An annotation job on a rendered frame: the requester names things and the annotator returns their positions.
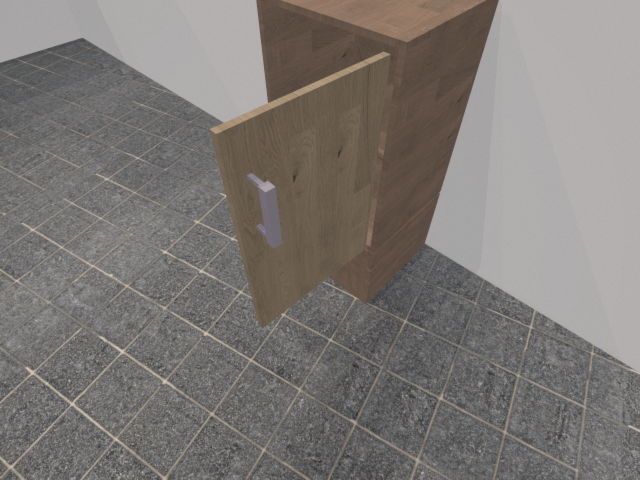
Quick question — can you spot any handle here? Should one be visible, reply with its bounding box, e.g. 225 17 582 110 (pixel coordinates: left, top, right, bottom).
247 173 282 249

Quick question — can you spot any cupboard door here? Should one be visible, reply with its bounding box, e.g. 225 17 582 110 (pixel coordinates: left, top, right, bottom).
209 52 391 328

